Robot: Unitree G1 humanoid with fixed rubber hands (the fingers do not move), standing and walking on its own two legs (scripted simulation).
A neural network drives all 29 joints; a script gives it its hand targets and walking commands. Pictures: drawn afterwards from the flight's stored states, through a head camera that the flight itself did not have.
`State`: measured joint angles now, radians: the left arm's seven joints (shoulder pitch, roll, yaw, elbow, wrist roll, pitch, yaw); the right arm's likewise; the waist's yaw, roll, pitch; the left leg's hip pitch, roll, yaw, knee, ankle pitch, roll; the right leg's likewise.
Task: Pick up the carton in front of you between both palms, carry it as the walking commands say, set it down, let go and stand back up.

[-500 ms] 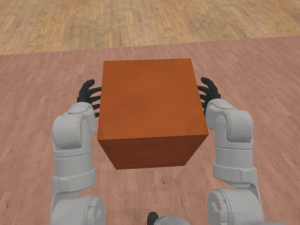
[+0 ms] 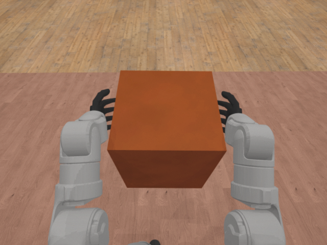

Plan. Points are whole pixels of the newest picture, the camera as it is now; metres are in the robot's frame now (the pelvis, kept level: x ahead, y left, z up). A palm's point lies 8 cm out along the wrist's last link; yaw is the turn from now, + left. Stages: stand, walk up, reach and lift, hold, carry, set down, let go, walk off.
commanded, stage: carry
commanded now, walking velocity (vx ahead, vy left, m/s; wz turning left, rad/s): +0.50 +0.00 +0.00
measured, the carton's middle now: (165, 135) +0.36 +0.03 +0.06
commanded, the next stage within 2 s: none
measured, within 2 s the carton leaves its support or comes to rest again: neither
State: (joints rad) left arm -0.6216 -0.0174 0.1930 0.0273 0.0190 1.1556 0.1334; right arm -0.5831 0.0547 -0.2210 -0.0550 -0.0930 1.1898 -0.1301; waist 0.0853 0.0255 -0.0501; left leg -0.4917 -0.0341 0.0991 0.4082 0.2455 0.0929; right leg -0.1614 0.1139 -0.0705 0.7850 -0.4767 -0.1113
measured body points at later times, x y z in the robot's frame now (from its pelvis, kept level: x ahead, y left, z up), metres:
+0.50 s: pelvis +0.29 +0.00 -0.03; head +0.32 +0.01 +0.41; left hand +0.66 +0.14 +0.08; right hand +0.65 -0.16 +0.08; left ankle +0.12 +0.05 -0.73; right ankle +0.44 -0.06 -0.75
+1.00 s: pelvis +0.58 +0.00 -0.07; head +0.61 +0.00 +0.38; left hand +0.94 +0.18 +0.04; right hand +0.96 -0.12 +0.04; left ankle +0.73 +0.10 -0.78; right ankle +0.44 -0.04 -0.78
